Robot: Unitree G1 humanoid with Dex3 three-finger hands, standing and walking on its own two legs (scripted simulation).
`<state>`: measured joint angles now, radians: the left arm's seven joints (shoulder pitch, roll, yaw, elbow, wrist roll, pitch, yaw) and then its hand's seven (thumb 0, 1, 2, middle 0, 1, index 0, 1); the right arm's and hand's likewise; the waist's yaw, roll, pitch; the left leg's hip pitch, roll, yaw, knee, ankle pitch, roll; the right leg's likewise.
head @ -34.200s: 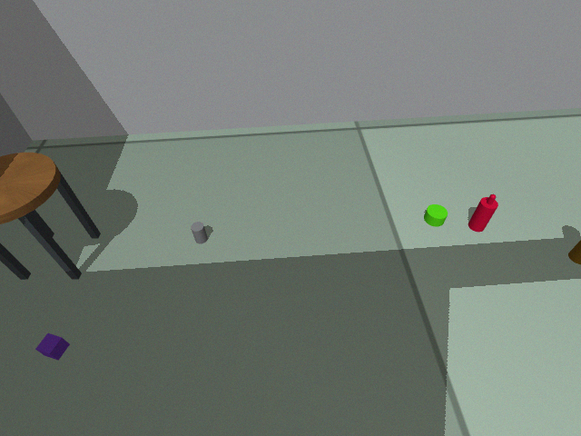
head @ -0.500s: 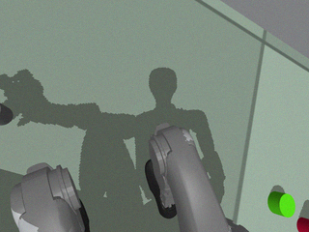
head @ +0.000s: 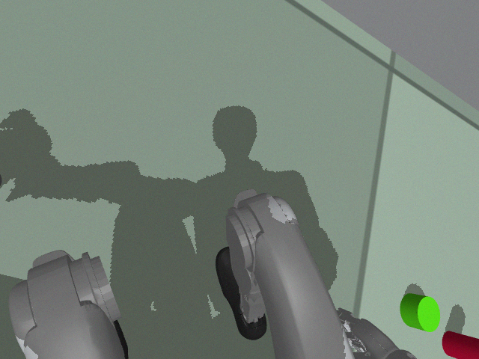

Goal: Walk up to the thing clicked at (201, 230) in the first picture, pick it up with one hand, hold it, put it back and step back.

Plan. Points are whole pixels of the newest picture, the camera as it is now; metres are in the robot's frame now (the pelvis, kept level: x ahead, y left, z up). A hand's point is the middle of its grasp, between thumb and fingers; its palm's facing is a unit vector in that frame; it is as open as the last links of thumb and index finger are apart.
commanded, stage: rest palm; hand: left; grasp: from above
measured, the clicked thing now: out of the picture +0.46 +0.30 -0.26
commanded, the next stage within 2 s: close in 0.28 s
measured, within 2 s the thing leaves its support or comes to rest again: neither
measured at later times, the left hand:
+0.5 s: hand out of the picture +0.45 +0.30 -0.24, palm faces -0.46 -0.13 -0.88, open 13.6 cm
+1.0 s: hand out of the picture +0.44 +0.32 -0.24, palm faces -0.46 -0.13 -0.88, open 11.8 cm
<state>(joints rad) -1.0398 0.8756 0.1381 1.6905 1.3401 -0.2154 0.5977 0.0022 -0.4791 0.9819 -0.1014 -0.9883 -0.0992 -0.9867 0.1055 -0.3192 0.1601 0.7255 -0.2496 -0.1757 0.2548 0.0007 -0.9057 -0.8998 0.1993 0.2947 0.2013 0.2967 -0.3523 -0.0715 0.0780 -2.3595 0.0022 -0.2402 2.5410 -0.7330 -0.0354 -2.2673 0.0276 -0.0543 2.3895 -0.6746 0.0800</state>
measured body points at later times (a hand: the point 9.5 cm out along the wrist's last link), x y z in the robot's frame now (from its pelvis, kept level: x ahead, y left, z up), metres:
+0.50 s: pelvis +0.00 +0.00 +0.00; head +0.26 +0.12 +0.34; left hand +0.47 +0.31 -0.18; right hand +0.02 -0.26 -0.06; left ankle +0.06 +0.13 -0.27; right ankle +0.11 -0.14 -0.27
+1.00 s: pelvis +0.00 +0.01 -0.01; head +0.26 +0.12 +0.34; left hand +0.46 +0.32 -0.19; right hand +0.03 -0.25 -0.07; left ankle +0.06 +0.13 -0.27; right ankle +0.11 -0.14 -0.27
